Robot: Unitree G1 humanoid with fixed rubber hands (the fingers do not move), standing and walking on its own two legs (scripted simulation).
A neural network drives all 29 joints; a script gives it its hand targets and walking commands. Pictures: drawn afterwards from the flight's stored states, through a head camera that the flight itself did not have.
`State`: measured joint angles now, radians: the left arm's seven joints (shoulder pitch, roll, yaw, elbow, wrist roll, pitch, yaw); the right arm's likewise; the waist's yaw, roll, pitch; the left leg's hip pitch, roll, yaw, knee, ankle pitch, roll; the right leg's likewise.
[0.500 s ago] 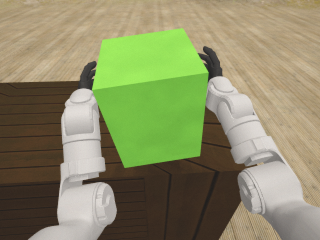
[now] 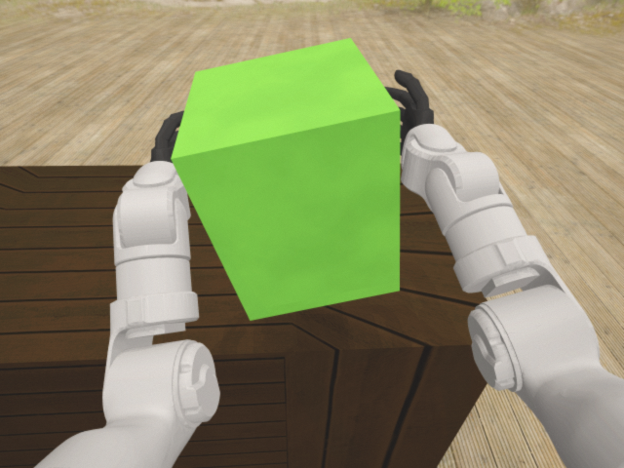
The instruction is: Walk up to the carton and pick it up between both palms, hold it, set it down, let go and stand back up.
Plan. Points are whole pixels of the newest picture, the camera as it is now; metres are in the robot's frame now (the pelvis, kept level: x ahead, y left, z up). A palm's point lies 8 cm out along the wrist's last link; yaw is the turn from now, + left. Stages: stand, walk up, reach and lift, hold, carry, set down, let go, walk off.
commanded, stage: hold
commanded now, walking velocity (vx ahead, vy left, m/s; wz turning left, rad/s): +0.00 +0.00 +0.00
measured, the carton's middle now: (299, 182) +0.39 +0.01 +0.23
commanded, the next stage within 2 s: none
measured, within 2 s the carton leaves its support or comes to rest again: neither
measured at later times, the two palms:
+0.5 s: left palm (175, 159) +0.36 +0.15 +0.28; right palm (439, 130) +0.36 -0.14 +0.31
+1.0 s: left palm (174, 170) +0.37 +0.16 +0.26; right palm (426, 135) +0.37 -0.13 +0.30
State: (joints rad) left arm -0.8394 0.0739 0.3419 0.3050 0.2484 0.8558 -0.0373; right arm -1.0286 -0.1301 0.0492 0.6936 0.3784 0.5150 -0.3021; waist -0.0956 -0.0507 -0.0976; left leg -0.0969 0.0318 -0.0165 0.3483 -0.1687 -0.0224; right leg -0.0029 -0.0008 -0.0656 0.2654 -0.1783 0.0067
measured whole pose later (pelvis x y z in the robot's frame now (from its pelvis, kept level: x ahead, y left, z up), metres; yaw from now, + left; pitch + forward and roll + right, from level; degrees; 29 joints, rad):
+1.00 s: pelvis +0.00 +0.00 +0.00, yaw -1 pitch -5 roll -1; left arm -0.82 0.04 0.35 0.21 0.26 0.95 -0.03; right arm -1.03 -0.17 0.09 0.64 0.45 0.62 -0.33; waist -0.10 -0.02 -0.12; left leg -0.10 0.04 0.00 0.37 -0.19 -0.02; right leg -0.01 0.00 -0.05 0.28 -0.19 0.01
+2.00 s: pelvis -0.01 +0.00 +0.00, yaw -1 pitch -4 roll -1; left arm -0.92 0.07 0.35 0.33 0.25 0.91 -0.02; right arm -1.10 -0.16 0.04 0.72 0.40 0.63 -0.31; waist -0.09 -0.03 -0.14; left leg -0.14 0.04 -0.01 0.37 -0.16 -0.03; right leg -0.05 0.01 -0.05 0.29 -0.17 0.00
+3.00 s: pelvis -0.01 -0.01 +0.00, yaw -1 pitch -4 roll -1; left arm -0.94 0.07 0.37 0.37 0.27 0.90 -0.02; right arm -1.11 -0.15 0.02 0.76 0.39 0.63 -0.31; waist -0.08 -0.03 -0.13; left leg -0.14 0.05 -0.02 0.37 -0.16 -0.03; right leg -0.05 0.02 -0.05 0.30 -0.17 -0.01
